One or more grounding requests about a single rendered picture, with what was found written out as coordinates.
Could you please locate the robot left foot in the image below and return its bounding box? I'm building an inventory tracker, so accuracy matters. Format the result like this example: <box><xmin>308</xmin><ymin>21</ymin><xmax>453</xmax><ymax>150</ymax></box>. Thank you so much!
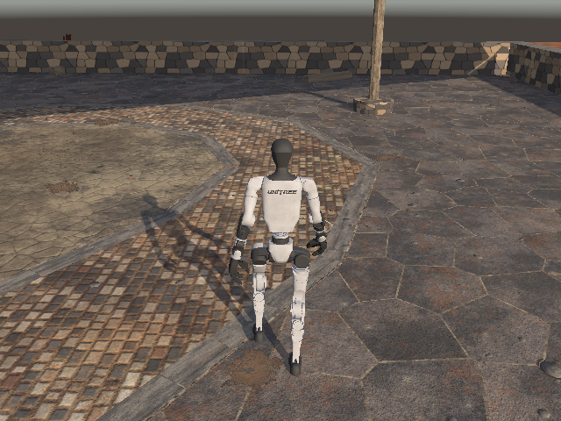
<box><xmin>252</xmin><ymin>323</ymin><xmax>265</xmax><ymax>343</ymax></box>

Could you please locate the left robot upper arm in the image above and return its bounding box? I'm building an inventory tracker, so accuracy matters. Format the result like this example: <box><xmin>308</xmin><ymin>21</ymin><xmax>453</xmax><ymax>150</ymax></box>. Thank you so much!
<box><xmin>242</xmin><ymin>176</ymin><xmax>264</xmax><ymax>226</ymax></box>

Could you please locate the right robot upper arm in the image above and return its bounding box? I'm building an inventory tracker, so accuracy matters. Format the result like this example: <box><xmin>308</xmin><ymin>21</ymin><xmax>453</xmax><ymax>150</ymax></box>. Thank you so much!
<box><xmin>300</xmin><ymin>176</ymin><xmax>323</xmax><ymax>224</ymax></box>

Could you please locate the right robot hand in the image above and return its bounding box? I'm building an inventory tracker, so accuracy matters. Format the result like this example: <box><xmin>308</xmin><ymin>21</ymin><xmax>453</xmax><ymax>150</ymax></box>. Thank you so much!
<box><xmin>306</xmin><ymin>238</ymin><xmax>327</xmax><ymax>256</ymax></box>

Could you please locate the robot right foot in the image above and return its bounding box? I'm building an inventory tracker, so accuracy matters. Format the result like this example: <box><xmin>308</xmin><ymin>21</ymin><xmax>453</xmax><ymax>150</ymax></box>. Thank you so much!
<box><xmin>288</xmin><ymin>352</ymin><xmax>302</xmax><ymax>376</ymax></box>

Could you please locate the robot left forearm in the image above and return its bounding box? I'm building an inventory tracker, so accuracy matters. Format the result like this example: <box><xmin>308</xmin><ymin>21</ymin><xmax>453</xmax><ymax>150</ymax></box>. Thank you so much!
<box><xmin>231</xmin><ymin>213</ymin><xmax>250</xmax><ymax>260</ymax></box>

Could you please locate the robot right forearm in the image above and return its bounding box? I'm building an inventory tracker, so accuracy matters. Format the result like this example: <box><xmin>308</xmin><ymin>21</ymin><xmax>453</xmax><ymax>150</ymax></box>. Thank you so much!
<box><xmin>313</xmin><ymin>211</ymin><xmax>327</xmax><ymax>242</ymax></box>

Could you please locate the left robot hand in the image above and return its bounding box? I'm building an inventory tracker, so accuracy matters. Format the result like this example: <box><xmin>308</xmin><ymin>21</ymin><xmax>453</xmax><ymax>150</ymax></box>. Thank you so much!
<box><xmin>229</xmin><ymin>258</ymin><xmax>250</xmax><ymax>285</ymax></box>

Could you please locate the robot foot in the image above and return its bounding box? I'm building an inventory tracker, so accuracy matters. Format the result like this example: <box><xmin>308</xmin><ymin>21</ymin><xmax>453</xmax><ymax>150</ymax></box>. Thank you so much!
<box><xmin>288</xmin><ymin>352</ymin><xmax>302</xmax><ymax>376</ymax></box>
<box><xmin>252</xmin><ymin>323</ymin><xmax>265</xmax><ymax>343</ymax></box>

